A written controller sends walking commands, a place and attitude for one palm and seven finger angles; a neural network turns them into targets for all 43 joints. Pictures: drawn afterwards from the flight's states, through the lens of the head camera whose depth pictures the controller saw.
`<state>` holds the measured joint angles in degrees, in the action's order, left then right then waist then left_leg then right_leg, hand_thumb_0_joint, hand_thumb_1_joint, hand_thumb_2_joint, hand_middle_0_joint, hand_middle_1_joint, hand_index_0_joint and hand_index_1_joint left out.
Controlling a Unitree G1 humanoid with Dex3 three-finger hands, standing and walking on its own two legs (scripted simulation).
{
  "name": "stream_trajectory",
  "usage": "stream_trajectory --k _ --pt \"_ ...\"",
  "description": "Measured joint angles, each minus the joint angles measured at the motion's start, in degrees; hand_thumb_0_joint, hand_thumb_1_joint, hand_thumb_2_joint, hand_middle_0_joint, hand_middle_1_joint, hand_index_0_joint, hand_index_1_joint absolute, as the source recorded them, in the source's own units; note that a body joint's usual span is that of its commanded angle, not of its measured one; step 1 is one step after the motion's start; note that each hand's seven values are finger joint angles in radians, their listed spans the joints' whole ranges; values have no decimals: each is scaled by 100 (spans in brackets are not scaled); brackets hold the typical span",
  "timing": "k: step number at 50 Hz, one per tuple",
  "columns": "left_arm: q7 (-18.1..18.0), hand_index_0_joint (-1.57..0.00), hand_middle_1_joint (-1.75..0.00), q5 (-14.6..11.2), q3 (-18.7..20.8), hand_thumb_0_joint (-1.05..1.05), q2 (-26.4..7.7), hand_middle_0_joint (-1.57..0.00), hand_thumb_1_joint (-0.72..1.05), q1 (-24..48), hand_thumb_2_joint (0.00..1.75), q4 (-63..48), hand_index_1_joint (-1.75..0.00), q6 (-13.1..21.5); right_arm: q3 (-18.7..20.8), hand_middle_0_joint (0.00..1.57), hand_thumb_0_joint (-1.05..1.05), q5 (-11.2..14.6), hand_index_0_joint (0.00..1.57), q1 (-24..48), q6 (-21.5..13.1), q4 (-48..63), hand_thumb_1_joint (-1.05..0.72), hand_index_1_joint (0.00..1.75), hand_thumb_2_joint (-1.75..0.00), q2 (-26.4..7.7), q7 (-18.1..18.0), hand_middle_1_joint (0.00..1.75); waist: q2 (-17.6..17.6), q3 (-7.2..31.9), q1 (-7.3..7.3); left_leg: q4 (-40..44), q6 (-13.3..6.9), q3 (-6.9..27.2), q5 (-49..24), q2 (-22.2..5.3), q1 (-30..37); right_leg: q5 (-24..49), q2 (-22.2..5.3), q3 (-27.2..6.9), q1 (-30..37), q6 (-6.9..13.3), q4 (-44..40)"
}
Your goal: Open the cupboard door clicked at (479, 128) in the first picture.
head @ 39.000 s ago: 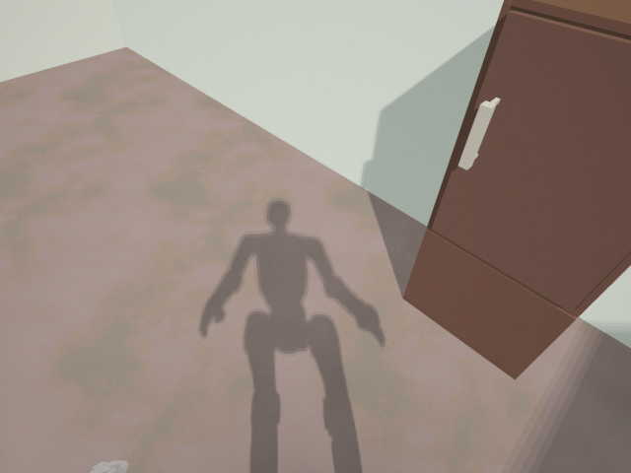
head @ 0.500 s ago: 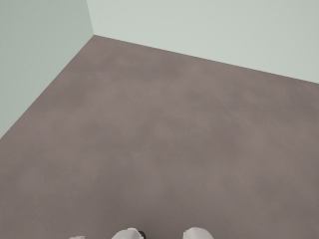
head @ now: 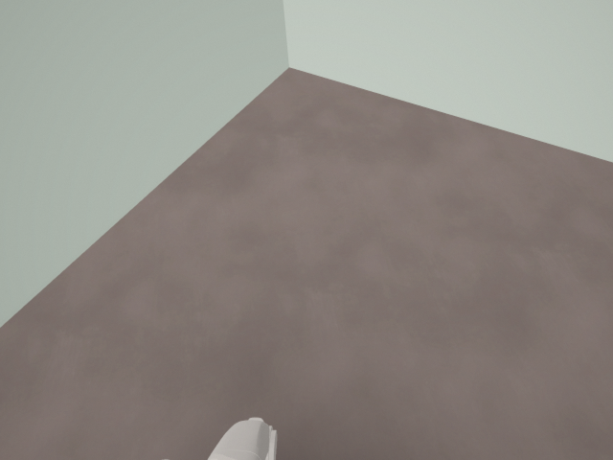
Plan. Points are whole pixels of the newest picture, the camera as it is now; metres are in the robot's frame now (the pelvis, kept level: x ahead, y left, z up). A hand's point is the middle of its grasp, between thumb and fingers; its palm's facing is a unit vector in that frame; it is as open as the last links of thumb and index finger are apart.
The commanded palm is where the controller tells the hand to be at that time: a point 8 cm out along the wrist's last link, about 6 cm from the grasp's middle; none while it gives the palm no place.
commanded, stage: turn to face it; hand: left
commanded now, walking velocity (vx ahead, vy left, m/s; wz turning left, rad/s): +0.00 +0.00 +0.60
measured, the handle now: out of the picture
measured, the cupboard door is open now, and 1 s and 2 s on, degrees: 44 44 44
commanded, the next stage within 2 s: none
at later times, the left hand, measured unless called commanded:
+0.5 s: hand out of the picture +0.01 +0.25 -0.17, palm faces +0.33 -0.91 -0.26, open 7.4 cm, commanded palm none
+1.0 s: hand out of the picture -0.06 +0.18 -0.18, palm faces +0.60 -0.77 -0.22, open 7.3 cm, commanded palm none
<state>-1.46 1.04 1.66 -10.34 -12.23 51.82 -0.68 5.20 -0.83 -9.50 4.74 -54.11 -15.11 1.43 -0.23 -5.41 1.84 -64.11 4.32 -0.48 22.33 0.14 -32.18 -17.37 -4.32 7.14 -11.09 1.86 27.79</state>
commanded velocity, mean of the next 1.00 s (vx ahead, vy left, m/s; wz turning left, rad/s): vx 0.00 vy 0.00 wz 0.60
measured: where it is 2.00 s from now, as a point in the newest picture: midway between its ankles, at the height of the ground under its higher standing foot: outside the picture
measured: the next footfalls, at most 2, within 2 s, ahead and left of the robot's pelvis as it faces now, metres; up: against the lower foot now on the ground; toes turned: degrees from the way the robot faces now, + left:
left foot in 0.28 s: +0.01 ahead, +0.14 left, +0.00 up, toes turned +17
right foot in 0.66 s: +0.09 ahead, -0.11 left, +0.00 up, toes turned +21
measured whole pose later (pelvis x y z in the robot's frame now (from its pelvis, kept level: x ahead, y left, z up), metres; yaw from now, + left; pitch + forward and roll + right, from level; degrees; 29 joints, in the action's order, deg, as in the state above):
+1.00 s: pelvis +0.01 -0.01 -0.01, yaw +38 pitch +0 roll +1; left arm -0.9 1.7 2.5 -12.1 -12.6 51.2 -0.9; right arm 3.7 -0.4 -6.2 4.1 -53.3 -14.0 1.9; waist 2.7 -7.7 0.1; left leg -41.5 3.0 -5.5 22.9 -1.2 -21.3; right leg -21.4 -9.2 14.0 -11.4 -1.9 33.8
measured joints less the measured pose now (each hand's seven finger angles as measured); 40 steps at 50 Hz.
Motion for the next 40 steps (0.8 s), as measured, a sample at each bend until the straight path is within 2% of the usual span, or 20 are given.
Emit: stream_trajectory --k 5,10,12,13,14,16,19,22,27,30,32,33,34,36,38,40 --pt "8 -21 -30 25 1 0 19 -20 91 -169 90 37 -30 41 -61 20 0 13 20 220 55 -29 -90 29 -90 5 8 30 110 -97 -129 797 27 -130 149 -187 472 -118 -159 409 96 2 69" --pt "37 -21 -30 66 63 0 -118 -20 91 -322 90 115 -30 22 -140 19 0 35 20 556 -4 75 -91 29 -90 63 14 30 233 -170 -308 1890 -100 -402 274 -160 1029 -351 -334 765 17 -78 431" --pt "54 -21 -30 59 103 0 -209 -20 91 -389 90 165 -30 2 -171 19 0 38 20 652 -73 175 -91 29 -90 93 19 30 301 -153 -347 2507 -181 -526 14 -87 1333 -508 -438 890 -73 -148 709" --pt "68 -21 -30 39 123 0 -252 -20 91 -447 90 180 -30 -16 -189 19 0 32 20 669 -129 245 -91 29 -90 87 29 30 307 -105 -346 2930 -257 -573 -385 -68 1537 -627 -493 941 -177 -196 966" --pt "87 -21 -30 14 142 0 -303 -20 91 -467 90 206 -30 -59 -184 20 0 17 20 677 -207 308 -90 30 -90 84 28 30 304 -55 -317 3046 -433 -515 -785 -53 1550 -766 -526 863 -378 -307 1427" --pt "71 -21 -30 7 177 0 -441 -20 91 -328 90 273 -30 -229 -207 20 0 21 20 685 -296 356 -90 30 -90 156 -7 30 434 -94 -355 2750 -609 -447 -529 57 1438 -1302 -451 245 -850 -469 2548" --pt "47 -20 -30 25 229 1 -522 -20 91 -97 90 273 -30 -334 -271 20 0 0 20 559 -311 370 -90 30 -90 227 -80 30 420 -58 -372 2899 -624 -265 -399 85 1502 -1237 -256 -271 -1367 -599 3422" --pt "93 -20 -30 30 233 1 -512 -20 91 144 90 150 -30 -315 -293 20 0 -12 20 433 -286 319 -90 30 -90 240 -122 30 293 -51 -349 3223 -577 -54 -639 89 1586 -851 -168 -552 -1646 -661 3516" --pt "121 -20 -30 19 206 1 -454 -20 91 423 90 -94 -30 -255 -274 20 0 -34 20 197 -237 239 -90 30 -90 246 -93 30 93 -25 -236 3454 -509 289 -839 84 1555 -666 -38 -713 -1549 -679 2635" --pt "123 -20 -30 3 184 0 -403 -20 91 525 90 -199 -30 -202 -225 20 0 -45 20 74 -187 207 -90 30 -90 224 -84 30 -30 -14 -137 3345 -411 510 -826 94 1406 -569 120 -677 -1195 -642 1770" --pt "126 -20 -30 -7 159 0 -378 -20 91 528 90 -273 -30 -121 -180 20 0 -21 20 -18 -154 192 -90 30 -90 201 -86 30 -77 19 -97 3136 -320 651 -744 146 1240 -177 216 -610 -786 -604 901" --pt "113 -20 -30 11 150 0 -361 -20 91 501 90 -306 -30 -54 -151 20 0 6 20 -68 -142 187 -90 30 -90 179 -83 30 -87 58 -100 2925 -320 681 -619 181 1101 -188 212 -564 -624 -427 548" --pt "87 -20 -30 32 134 0 -288 -20 91 505 90 -298 -30 -9 -109 20 0 21 20 -48 -122 143 -90 30 -90 123 -88 30 -183 18 -104 2470 -299 703 -133 179 927 -229 239 -491 -644 -284 604" --pt "53 -20 -30 40 62 0 -158 -20 90 461 90 -275 -30 20 -48 20 0 12 20 -30 -73 82 -90 30 -90 30 -87 30 -268 -60 -46 1201 -264 567 495 240 528 -216 161 -329 -575 -172 651" --pt "25 -21 -30 24 25 0 -61 -20 90 362 90 -244 -30 5 -22 20 0 2 20 -18 -38 27 -90 30 -90 -13 -67 30 -240 -97 -10 222 -174 308 488 188 265 -138 51 -198 -403 -165 489" --pt "15 -21 -30 16 0 0 -9 -20 90 259 90 -205 -30 -14 -30 20 0 7 20 -4 -11 0 -90 30 -90 -11 -36 30 -152 -112 23 -158 -86 96 352 73 180 -77 -53 -65 -236 -178 307"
